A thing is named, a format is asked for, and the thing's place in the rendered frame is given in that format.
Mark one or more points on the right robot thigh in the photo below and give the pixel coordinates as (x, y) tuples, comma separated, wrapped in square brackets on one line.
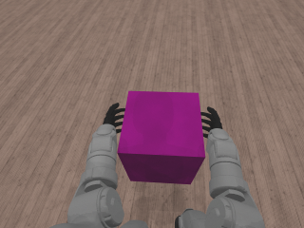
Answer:
[(192, 219)]

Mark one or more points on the robot right upper arm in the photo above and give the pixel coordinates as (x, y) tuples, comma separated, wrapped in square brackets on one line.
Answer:
[(223, 212)]

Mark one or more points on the carton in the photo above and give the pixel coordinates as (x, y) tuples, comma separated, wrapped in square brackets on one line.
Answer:
[(161, 138)]

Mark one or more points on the left robot forearm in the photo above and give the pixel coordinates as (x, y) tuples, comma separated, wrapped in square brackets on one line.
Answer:
[(100, 165)]

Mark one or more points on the robot left hand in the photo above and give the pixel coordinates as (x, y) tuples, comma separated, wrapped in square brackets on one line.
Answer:
[(110, 117)]

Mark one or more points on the robot right hand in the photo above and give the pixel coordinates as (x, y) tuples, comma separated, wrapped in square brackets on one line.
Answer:
[(214, 123)]

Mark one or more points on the right robot forearm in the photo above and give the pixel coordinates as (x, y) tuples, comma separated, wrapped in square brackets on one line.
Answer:
[(225, 169)]

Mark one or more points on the robot left upper arm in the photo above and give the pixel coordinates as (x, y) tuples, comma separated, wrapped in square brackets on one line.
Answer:
[(99, 208)]

